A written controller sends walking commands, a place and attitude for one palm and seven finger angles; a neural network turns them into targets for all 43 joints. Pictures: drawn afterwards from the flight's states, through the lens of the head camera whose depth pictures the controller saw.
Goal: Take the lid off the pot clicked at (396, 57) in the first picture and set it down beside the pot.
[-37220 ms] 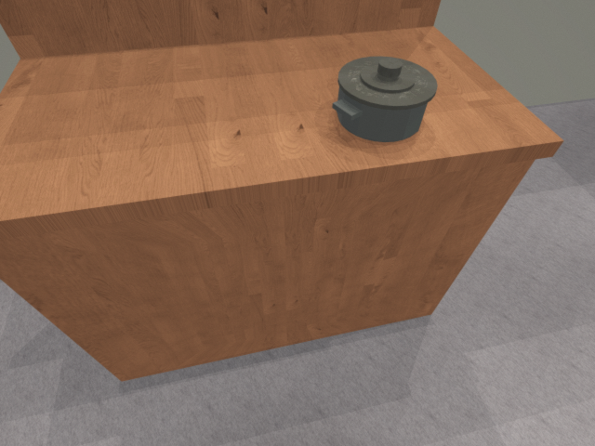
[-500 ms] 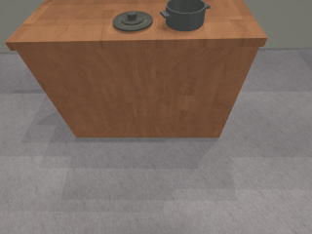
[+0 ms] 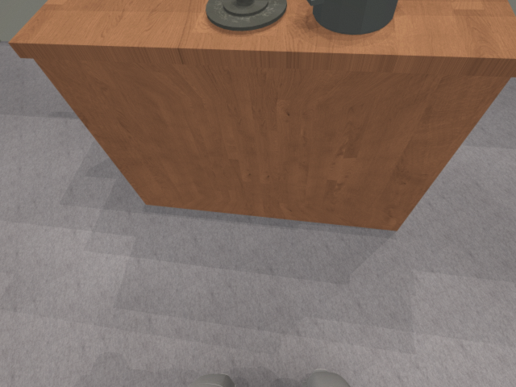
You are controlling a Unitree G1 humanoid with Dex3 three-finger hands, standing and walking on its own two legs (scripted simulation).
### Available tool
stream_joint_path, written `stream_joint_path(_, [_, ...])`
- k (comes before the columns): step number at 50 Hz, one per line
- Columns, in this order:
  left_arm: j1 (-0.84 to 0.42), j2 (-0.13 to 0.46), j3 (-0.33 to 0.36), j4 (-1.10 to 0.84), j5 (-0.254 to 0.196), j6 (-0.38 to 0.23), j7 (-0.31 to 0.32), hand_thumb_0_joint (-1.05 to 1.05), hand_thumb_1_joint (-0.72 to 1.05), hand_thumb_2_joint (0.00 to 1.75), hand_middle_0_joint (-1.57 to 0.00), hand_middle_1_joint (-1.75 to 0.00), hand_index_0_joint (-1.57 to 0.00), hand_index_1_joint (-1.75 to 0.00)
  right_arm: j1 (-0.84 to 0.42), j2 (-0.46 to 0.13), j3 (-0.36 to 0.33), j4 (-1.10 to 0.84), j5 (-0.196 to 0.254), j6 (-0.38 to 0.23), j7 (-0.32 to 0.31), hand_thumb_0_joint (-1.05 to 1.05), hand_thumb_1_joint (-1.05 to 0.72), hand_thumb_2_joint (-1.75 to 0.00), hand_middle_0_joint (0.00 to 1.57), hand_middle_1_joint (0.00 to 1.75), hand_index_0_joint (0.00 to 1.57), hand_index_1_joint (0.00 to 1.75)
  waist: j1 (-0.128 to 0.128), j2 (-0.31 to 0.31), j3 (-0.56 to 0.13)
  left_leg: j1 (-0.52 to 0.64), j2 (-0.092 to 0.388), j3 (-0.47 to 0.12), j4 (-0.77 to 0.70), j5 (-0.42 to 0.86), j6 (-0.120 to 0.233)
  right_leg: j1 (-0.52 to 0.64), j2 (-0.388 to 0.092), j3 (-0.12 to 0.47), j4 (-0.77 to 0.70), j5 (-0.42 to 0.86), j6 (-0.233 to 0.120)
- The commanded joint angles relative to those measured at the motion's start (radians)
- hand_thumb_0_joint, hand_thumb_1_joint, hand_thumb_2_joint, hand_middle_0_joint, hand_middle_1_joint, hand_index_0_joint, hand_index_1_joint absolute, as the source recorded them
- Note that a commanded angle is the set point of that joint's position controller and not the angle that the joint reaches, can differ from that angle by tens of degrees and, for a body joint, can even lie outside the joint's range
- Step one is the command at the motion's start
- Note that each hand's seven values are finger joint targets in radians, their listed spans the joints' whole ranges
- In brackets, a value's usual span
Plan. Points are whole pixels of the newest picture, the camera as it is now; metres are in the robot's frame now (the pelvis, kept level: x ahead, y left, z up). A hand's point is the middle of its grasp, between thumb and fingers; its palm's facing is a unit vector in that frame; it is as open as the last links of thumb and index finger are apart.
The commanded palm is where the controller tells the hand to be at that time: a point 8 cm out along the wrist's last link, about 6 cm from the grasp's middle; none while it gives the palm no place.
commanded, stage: stop stepping back and stand still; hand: left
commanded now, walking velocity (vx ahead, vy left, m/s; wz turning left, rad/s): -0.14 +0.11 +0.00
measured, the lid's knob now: out of the picture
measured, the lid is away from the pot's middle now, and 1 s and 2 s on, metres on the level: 0.24 0.24 0.24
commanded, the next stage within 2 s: let the arm hang, fingers relaxed in 0.70 s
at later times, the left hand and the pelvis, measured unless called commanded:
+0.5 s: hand out of the picture +0.08 +0.22 -0.17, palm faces +0.07 -0.97 -0.23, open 7.3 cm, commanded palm none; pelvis +0.03 +0.03 +0.01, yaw +1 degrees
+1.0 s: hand out of the picture +0.05 +0.20 -0.16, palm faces +0.03 -0.98 -0.20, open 7.3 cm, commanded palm none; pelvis +0.04 +0.02 +0.02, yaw +0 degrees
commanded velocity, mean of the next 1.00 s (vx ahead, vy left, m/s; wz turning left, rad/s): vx -0.04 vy -0.01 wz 0.00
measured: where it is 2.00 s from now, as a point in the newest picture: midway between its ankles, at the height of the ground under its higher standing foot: outside the picture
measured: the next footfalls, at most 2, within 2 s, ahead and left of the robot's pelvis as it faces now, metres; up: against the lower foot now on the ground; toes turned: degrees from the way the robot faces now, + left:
left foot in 0.38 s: +0.06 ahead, +0.16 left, +0.00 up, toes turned +3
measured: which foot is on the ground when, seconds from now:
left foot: down 0.00-0.00, up 0.02-0.36, down 0.38-1.00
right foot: down 0.00-1.00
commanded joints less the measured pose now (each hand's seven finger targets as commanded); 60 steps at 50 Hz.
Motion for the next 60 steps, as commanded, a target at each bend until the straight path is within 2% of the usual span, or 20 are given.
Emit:
stream_joint_path(1, [0.123,0.211,0.035,-0.013,0.016,-0.008,0.020,0.00,0.90,0.90,-0.20,-0.30,-0.20,-0.30,0.071,-0.097,-0.043,-0.052,0.010,0.006,0.020,0.00,-0.90,-0.90,0.20,0.30,0.20,0.30,0.017,-0.278,-0.226,-0.160,-0.043,-0.147,0.595,-0.263,-0.001,0.202,-0.372,0.367,-0.258,0.722,-0.201])
stream_joint_path(2, [0.066,0.184,0.034,-0.034,0.015,-0.007,0.023,0.00,0.90,0.90,-0.20,-0.30,-0.20,-0.30,0.037,-0.076,-0.044,-0.040,0.003,0.012,0.027,0.00,-0.90,-0.90,0.20,0.30,0.20,0.30,0.007,-0.180,-0.147,-0.190,-0.033,-0.156,0.651,-0.203,-0.002,0.108,-0.321,0.340,-0.274,0.591,-0.193])
stream_joint_path(3, [0.027,0.177,0.036,-0.046,0.015,-0.006,0.027,0.00,0.90,0.90,-0.20,-0.30,-0.20,-0.30,0.031,-0.065,-0.042,-0.038,-0.001,0.018,0.030,0.00,-0.90,-0.90,0.20,0.30,0.20,0.30,-0.015,-0.195,-0.123,-0.218,-0.012,-0.163,0.679,-0.179,-0.009,0.087,-0.301,0.350,-0.276,0.560,-0.183])
stream_joint_path(7, [0.038,0.153,0.043,-0.041,0.010,-0.023,0.038,0.00,0.90,0.90,-0.20,-0.30,-0.20,-0.30,0.037,-0.050,-0.023,-0.036,-0.005,0.001,0.040,0.00,-0.90,-0.90,0.20,0.30,0.20,0.30,-0.010,-0.149,-0.235,-0.265,0.015,-0.131,0.533,-0.125,-0.036,0.301,-0.272,0.230,-0.234,0.712,-0.166])
stream_joint_path(12, [0.110,0.161,0.058,-0.011,0.013,-0.023,0.028,0.00,0.90,0.90,-0.20,-0.30,-0.20,-0.30,0.002,-0.031,-0.011,-0.051,0.002,-0.023,0.044,0.00,-0.90,-0.90,0.20,0.30,0.20,0.30,0.038,-0.210,-0.260,-0.230,0.012,-0.051,0.183,-0.129,-0.034,0.444,-0.250,0.188,-0.187,0.864,-0.154])
stream_joint_path(15, [0.081,0.157,0.057,-0.010,0.013,-0.019,0.022,0.00,0.90,0.90,-0.20,-0.30,-0.20,-0.30,0.068,-0.023,-0.015,-0.030,0.004,-0.028,0.044,0.00,-0.90,-0.90,0.20,0.30,0.20,0.30,0.005,-0.225,-0.244,-0.125,-0.006,-0.006,-0.040,-0.012,-0.021,0.405,-0.210,0.142,-0.157,0.869,-0.107])
stream_joint_path(17, [0.054,0.139,0.047,-0.017,-0.001,-0.011,0.020,0.00,0.90,0.90,-0.20,-0.30,-0.20,-0.30,0.141,-0.043,-0.021,0.000,0.002,-0.034,0.042,0.00,-0.90,-0.90,0.20,0.30,0.20,0.30,-0.029,-0.165,-0.249,0.085,0.021,-0.012,-0.218,0.293,-0.002,0.266,-0.153,0.082,-0.100,0.677,-0.038])
stream_joint_path(19, [0.092,0.071,0.024,-0.033,-0.008,0.001,0.018,0.00,0.90,0.90,-0.20,-0.30,-0.20,-0.30,0.165,-0.136,-0.038,-0.005,-0.009,-0.039,0.032,0.00,-0.90,-0.90,0.20,0.30,0.20,0.30,-0.024,0.173,-0.305,0.308,0.310,-0.268,-0.170,0.912,0.145,0.005,-0.022,-0.047,0.024,-0.105,0.044])
stream_joint_path(20, [0.067,0.057,0.018,-0.030,-0.010,0.005,0.019,0.00,0.90,0.90,-0.20,-0.30,-0.20,-0.30,0.204,-0.142,-0.040,0.001,-0.020,-0.031,0.026,0.00,-0.90,-0.90,0.20,0.30,0.20,0.30,-0.068,0.189,-0.269,0.263,0.355,-0.271,-0.211,1.030,0.227,-0.012,0.018,-0.014,0.182,-0.361,0.035])
stream_joint_path(21, [0.038,0.055,0.016,-0.043,-0.010,0.007,0.018,0.00,0.90,0.90,-0.20,-0.30,-0.20,-0.30,0.213,-0.129,-0.030,0.005,-0.024,-0.030,0.018,0.00,-0.90,-0.90,0.20,0.30,0.20,0.30,-0.071,0.131,-0.215,0.196,0.343,-0.232,-0.220,1.015,0.241,-0.017,0.025,0.027,0.267,-0.362,0.026])
stream_joint_path(23, [0.031,0.071,0.022,-0.020,-0.010,0.018,0.011,0.00,0.90,0.90,-0.20,-0.30,-0.20,-0.30,0.146,-0.089,-0.017,-0.001,-0.023,-0.036,0.008,0.00,-0.90,-0.90,0.20,0.30,0.20,0.30,-0.037,0.235,-0.174,0.113,0.292,-0.211,-0.239,0.896,0.212,-0.026,0.001,0.036,0.282,-0.309,0.035])
stream_joint_path(27, [0.079,0.062,0.010,0.002,-0.008,0.008,-0.013,0.00,0.90,0.90,-0.20,-0.30,-0.20,-0.30,0.124,-0.101,-0.013,0.000,-0.021,-0.038,0.008,0.00,-0.90,-0.90,0.20,0.30,0.20,0.30,-0.021,0.121,-0.222,0.135,0.260,-0.169,-0.227,0.640,0.159,0.068,0.008,-0.036,0.016,-0.182,0.033])
stream_joint_path(29, [0.136,0.068,0.009,0.027,-0.001,-0.005,-0.017,0.00,0.90,0.90,-0.20,-0.30,-0.20,-0.30,0.137,-0.100,-0.019,0.011,-0.010,-0.038,0.008,0.00,-0.90,-0.90,0.20,0.30,0.20,0.30,-0.008,0.033,-0.247,0.117,0.191,-0.127,-0.152,0.507,0.097,0.173,0.020,-0.024,-0.210,0.061,0.027])
stream_joint_path(31, [0.123,0.124,0.010,0.036,0.003,-0.014,-0.004,0.00,0.90,0.90,-0.20,-0.30,-0.20,-0.30,0.155,-0.039,-0.007,0.013,0.004,-0.040,0.015,0.00,-0.90,-0.90,0.20,0.30,0.20,0.30,-0.033,-0.154,-0.214,0.025,0.079,-0.023,-0.079,0.196,0.032,0.195,-0.126,0.151,-0.298,0.214,-0.027])
stream_joint_path(32, [0.083,0.135,0.003,0.035,-0.001,-0.014,-0.002,0.00,0.90,0.90,-0.20,-0.30,-0.20,-0.30,0.160,-0.019,-0.001,0.026,0.004,-0.039,0.024,0.00,-0.90,-0.90,0.20,0.30,0.20,0.30,-0.051,-0.156,-0.177,0.044,0.049,-0.005,-0.087,0.089,0.020,0.125,-0.166,0.166,-0.331,0.128,-0.062])
stream_joint_path(33, [0.055,0.137,-0.002,0.031,-0.001,-0.011,-0.004,0.00,0.90,0.90,-0.20,-0.30,-0.20,-0.30,0.173,-0.008,0.002,0.042,-0.001,-0.039,0.031,0.00,-0.90,-0.90,0.20,0.30,0.20,0.30,-0.060,-0.099,-0.154,0.085,0.043,-0.015,-0.110,0.091,0.024,0.064,-0.151,0.147,-0.338,0.022,-0.062])
stream_joint_path(34, [0.058,0.115,-0.003,0.040,0.000,-0.018,-0.001,0.00,0.90,0.90,-0.20,-0.30,-0.20,-0.30,0.186,0.006,0.005,0.057,-0.004,-0.032,0.028,0.00,-0.90,-0.90,0.20,0.30,0.20,0.30,-0.060,-0.186,-0.146,0.092,0.052,-0.019,-0.105,0.121,0.024,0.066,-0.104,0.141,-0.356,0.013,-0.048])
stream_joint_path(36, [0.077,0.092,-0.011,0.065,-0.005,-0.019,0.003,0.00,0.90,0.90,-0.20,-0.30,-0.20,-0.30,0.192,-0.003,0.007,0.085,-0.006,-0.033,0.027,0.00,-0.90,-0.90,0.20,0.30,0.20,0.30,-0.051,-0.183,-0.082,0.079,0.057,-0.020,-0.121,0.151,0.026,0.065,-0.100,0.128,-0.372,0.050,-0.039])
stream_joint_path(42, [0.127,0.063,-0.012,0.102,-0.014,-0.023,0.003,0.00,0.90,0.90,-0.20,-0.30,-0.20,-0.30,0.241,-0.002,0.018,0.142,-0.005,-0.058,0.016,0.00,-0.90,-0.90,0.20,0.30,0.20,0.30,-0.027,0.001,-0.113,0.095,0.107,-0.058,-0.207,0.300,0.042,0.170,-0.057,0.049,-0.301,0.177,-0.029])
stream_joint_path(60, [0.199,0.009,-0.018,0.144,-0.007,-0.025,0.009,0.00,0.90,0.90,-0.20,-0.30,-0.20,-0.30,0.285,0.030,0.022,0.171,-0.002,-0.062,0.005,0.00,-0.90,-0.90,0.20,0.30,0.20,0.30,-0.024,-0.032,-0.082,0.137,0.108,-0.059,-0.224,0.323,0.061,0.154,-0.052,0.019,-0.295,0.176,-0.023])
